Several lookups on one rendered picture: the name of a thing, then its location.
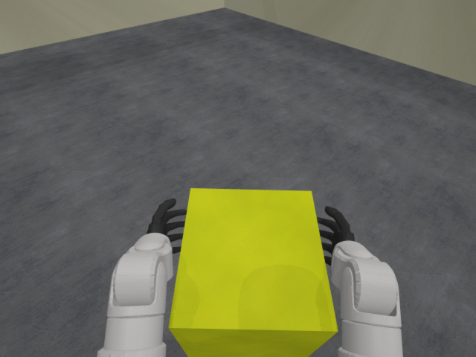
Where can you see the right robot hand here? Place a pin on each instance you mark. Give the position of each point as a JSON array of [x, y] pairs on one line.
[[340, 227]]

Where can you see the left robot hand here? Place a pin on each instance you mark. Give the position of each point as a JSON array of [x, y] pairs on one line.
[[161, 217]]

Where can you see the robot right forearm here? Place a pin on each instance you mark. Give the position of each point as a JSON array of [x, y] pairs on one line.
[[370, 303]]

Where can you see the carton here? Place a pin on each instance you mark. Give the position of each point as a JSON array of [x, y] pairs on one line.
[[252, 279]]

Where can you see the robot left forearm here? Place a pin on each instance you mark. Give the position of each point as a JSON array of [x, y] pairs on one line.
[[137, 300]]

